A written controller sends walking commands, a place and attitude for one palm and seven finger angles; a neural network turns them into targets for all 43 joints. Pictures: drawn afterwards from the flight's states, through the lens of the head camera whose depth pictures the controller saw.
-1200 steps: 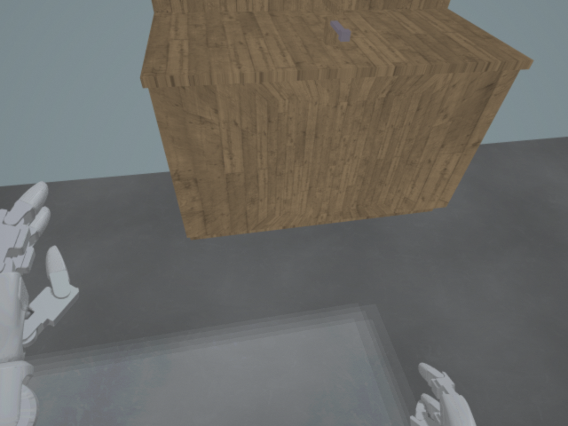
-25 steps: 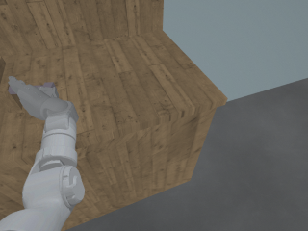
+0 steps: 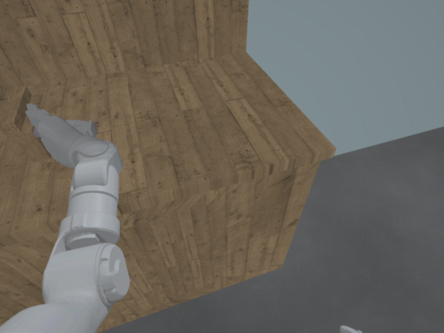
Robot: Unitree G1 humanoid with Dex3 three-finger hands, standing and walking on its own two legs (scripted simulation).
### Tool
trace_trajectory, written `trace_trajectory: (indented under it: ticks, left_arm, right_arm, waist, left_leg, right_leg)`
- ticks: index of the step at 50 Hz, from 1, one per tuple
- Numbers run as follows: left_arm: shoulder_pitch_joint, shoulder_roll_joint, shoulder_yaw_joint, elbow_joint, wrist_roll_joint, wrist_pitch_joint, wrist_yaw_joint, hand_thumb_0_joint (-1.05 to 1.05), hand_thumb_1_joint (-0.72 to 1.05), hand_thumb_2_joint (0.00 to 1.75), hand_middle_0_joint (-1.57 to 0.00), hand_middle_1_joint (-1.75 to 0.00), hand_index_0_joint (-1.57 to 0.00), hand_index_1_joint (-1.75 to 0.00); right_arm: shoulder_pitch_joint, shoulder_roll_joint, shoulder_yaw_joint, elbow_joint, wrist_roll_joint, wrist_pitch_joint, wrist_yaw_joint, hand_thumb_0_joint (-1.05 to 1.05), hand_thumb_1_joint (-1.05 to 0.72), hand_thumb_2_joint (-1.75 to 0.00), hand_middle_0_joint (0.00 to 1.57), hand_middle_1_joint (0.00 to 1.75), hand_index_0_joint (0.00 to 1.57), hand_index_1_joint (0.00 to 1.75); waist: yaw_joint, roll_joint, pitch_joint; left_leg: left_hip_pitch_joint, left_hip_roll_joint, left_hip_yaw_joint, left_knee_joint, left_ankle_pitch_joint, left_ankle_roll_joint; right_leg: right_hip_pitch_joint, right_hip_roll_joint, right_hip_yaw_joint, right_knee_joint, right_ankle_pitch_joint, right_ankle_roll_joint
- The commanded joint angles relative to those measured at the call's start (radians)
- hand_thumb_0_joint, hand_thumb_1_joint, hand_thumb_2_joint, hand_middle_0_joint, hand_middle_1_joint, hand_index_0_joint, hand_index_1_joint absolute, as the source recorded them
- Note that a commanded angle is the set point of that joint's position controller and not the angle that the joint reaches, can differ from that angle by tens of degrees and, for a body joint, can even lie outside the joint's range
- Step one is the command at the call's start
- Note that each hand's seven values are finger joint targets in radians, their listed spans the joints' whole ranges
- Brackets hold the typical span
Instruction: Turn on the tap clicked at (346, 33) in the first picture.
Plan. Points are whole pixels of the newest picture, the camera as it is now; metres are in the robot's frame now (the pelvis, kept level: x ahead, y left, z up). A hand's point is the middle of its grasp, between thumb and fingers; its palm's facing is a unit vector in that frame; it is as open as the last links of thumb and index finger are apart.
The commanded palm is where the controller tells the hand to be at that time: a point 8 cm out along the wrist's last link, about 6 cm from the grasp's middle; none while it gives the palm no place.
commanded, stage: lift the hand up off the lever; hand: left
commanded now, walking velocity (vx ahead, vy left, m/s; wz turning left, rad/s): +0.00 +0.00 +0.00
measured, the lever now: (88, 130) +0.48 +0.30 +0.12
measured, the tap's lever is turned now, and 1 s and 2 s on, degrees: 72 72 72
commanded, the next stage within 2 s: draw the hand back beside the body in 1.04 s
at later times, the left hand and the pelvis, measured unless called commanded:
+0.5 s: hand (81, 118) +0.42 +0.26 +0.20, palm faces +0.83 -0.55 -0.05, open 7.8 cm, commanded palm +0.37 +0.28 +0.19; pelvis +0.00 +0.00 +0.00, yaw +0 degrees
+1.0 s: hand (80, 117) +0.42 +0.26 +0.20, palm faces +0.81 -0.59 -0.05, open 7.8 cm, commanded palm +0.36 +0.28 +0.21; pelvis +0.00 +0.01 +0.01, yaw +0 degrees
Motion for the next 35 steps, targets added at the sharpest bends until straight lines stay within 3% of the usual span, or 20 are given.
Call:
trace_trajectory:
  ticks: [1,7,8,9,10,13,15,17,20,21,24,25,29,31,35]
  left_arm:
    - [-0.477,0.240,-0.035,-0.240,0.040,-0.057,-0.003,0.00,0.90,0.90,-0.15,-0.15,-0.15,-0.15]
    - [-0.462,0.237,-0.035,-0.242,0.011,-0.021,-0.025,0.00,0.90,0.90,-0.15,-0.15,-0.15,-0.15]
    - [-0.454,0.252,-0.021,-0.251,0.009,-0.019,-0.025,0.00,0.90,0.90,-0.15,-0.15,-0.15,-0.15]
    - [-0.461,0.230,-0.042,-0.275,0.010,-0.018,-0.026,0.00,0.90,0.90,-0.15,-0.15,-0.15,-0.15]
    - [-0.435,0.249,-0.021,-0.282,0.010,-0.015,-0.026,0.00,0.90,0.90,-0.15,-0.15,-0.15,-0.15]
    - [-0.461,0.233,-0.044,-0.262,0.013,-0.003,-0.025,0.00,0.90,0.90,-0.15,-0.15,-0.15,-0.15]
    - [-0.480,0.253,-0.036,-0.268,0.018,0.002,-0.027,0.00,0.90,0.90,-0.15,-0.15,-0.15,-0.15]
    - [-0.547,0.237,-0.065,-0.280,0.020,-0.004,-0.025,0.00,0.90,0.90,-0.15,-0.15,-0.15,-0.15]
    - [-0.514,0.229,-0.061,-0.329,0.022,-0.013,-0.021,0.00,0.90,0.90,-0.15,-0.15,-0.15,-0.15]
    - [-0.517,0.222,-0.071,-0.326,0.019,-0.014,-0.021,0.00,0.90,0.90,-0.15,-0.15,-0.15,-0.15]
    - [-0.467,0.238,-0.045,-0.252,0.004,0.015,-0.030,0.00,0.90,0.90,-0.15,-0.15,-0.15,-0.15]
    - [-0.434,0.265,-0.018,-0.239,-0.002,0.023,-0.035,0.00,0.90,0.90,-0.15,-0.15,-0.15,-0.15]
    - [-0.489,0.255,-0.041,-0.254,-0.006,0.039,-0.041,0.00,0.90,0.90,-0.15,-0.15,-0.15,-0.15]
    - [-0.514,0.286,-0.024,-0.265,0.007,0.029,-0.034,0.00,0.90,0.90,-0.15,-0.15,-0.15,-0.15]
    - [-0.509,0.273,-0.038,-0.361,0.018,0.012,-0.031,0.00,0.90,0.90,-0.15,-0.15,-0.15,-0.15]
  right_arm:
    - [-0.045,-0.128,-0.034,-0.112,0.003,-0.031,-0.010,0.00,-0.90,-0.90,0.20,0.30,0.20,0.30]
    - [-0.055,-0.129,-0.030,-0.118,0.014,-0.032,-0.016,0.00,-0.90,-0.90,0.20,0.30,0.20,0.30]
    - [-0.056,-0.128,-0.031,-0.119,0.015,-0.031,-0.017,0.00,-0.90,-0.90,0.20,0.30,0.20,0.30]
    - [-0.061,-0.125,-0.029,-0.123,0.016,-0.033,-0.016,0.00,-0.90,-0.90,0.20,0.30,0.20,0.30]
    - [-0.063,-0.129,-0.032,-0.123,0.016,-0.032,-0.016,0.00,-0.90,-0.90,0.20,0.30,0.20,0.30]
    - [-0.071,-0.126,-0.027,-0.115,0.018,-0.037,-0.015,0.00,-0.90,-0.90,0.20,0.30,0.20,0.30]
    - [-0.079,-0.130,-0.030,-0.112,0.017,-0.037,-0.019,0.00,-0.90,-0.90,0.20,0.30,0.20,0.30]
    - [-0.081,-0.127,-0.026,-0.109,0.017,-0.047,-0.019,0.00,-0.90,-0.90,0.20,0.30,0.20,0.30]
    - [-0.085,-0.125,-0.032,-0.114,0.014,-0.054,-0.018,0.00,-0.90,-0.90,0.20,0.30,0.20,0.30]
    - [-0.082,-0.123,-0.030,-0.112,0.015,-0.056,-0.018,0.00,-0.90,-0.90,0.20,0.30,0.20,0.30]
    - [-0.080,-0.126,-0.026,-0.109,0.018,-0.048,-0.021,0.00,-0.90,-0.90,0.20,0.30,0.20,0.30]
    - [-0.087,-0.132,-0.027,-0.112,0.018,-0.042,-0.024,0.00,-0.90,-0.90,0.20,0.30,0.20,0.30]
    - [-0.092,-0.123,-0.021,-0.117,0.025,-0.039,-0.028,0.00,-0.90,-0.90,0.20,0.30,0.20,0.30]
    - [-0.089,-0.125,-0.020,-0.113,0.023,-0.043,-0.026,0.00,-0.90,-0.90,0.20,0.30,0.20,0.30]
    - [-0.094,-0.126,-0.027,-0.124,0.021,-0.047,-0.020,0.00,-0.90,-0.90,0.20,0.30,0.20,0.30]
  waist:
    - [-0.002,-0.025,-0.300]
    - [0.001,-0.040,-0.263]
    - [0.005,-0.055,-0.266]
    - [0.006,-0.044,-0.268]
    - [0.021,-0.026,-0.277]
    - [-0.001,-0.056,-0.216]
    - [0.005,-0.031,-0.209]
    - [-0.010,-0.016,-0.205]
    - [0.016,0.024,-0.279]
    - [0.008,0.009,-0.283]
    - [0.010,-0.061,-0.233]
    - [0.024,-0.052,-0.232]
    - [0.012,-0.058,-0.221]
    - [0.015,-0.031,-0.223]
    - [0.026,0.013,-0.297]
  left_leg:
    - [0.195,-0.001,0.023,-0.037,0.256,0.032]
    - [0.188,-0.002,0.029,-0.056,0.234,0.035]
    - [0.188,0.000,0.030,-0.056,0.237,0.035]
    - [0.191,-0.002,0.033,-0.060,0.246,0.034]
    - [0.202,-0.003,0.028,-0.062,0.256,0.033]
    - [0.181,0.000,0.032,-0.068,0.213,0.036]
    - [0.187,-0.001,0.028,-0.076,0.190,0.036]
    - [0.196,0.000,0.025,-0.079,0.170,0.036]
    - [0.239,-0.002,0.021,-0.077,0.219,0.031]
    - [0.242,0.000,0.021,-0.076,0.225,0.030]
    - [0.193,-0.004,0.028,-0.085,0.192,0.034]
    - [0.194,-0.007,0.028,-0.089,0.194,0.035]
    - [0.192,-0.003,0.035,-0.096,0.183,0.036]
    - [0.205,0.000,0.028,-0.099,0.201,0.036]
    - [0.260,0.001,0.033,-0.086,0.280,0.031]
  right_leg:
    - [0.070,-0.029,0.022,-0.076,0.347,0.034]
    - [0.084,-0.032,0.025,-0.099,0.341,0.039]
    - [0.093,-0.035,0.028,-0.102,0.356,0.043]
    - [0.100,-0.035,0.028,-0.101,0.371,0.042]
    - [0.109,-0.031,0.025,-0.099,0.364,0.035]
    - [0.073,-0.034,0.026,-0.116,0.316,0.043]
    - [0.066,-0.031,0.026,-0.126,0.267,0.036]
    - [0.045,-0.031,0.030,-0.133,0.234,0.035]
    - [0.076,-0.023,0.023,-0.117,0.267,0.024]
    - [0.075,-0.024,0.023,-0.115,0.276,0.026]
    - [0.089,-0.033,0.027,-0.130,0.278,0.038]
    - [0.101,-0.033,0.030,-0.135,0.282,0.037]
    - [0.102,-0.040,0.035,-0.149,0.282,0.045]
    - [0.094,-0.035,0.029,-0.141,0.278,0.037]
    - [0.125,-0.030,0.028,-0.123,0.353,0.029]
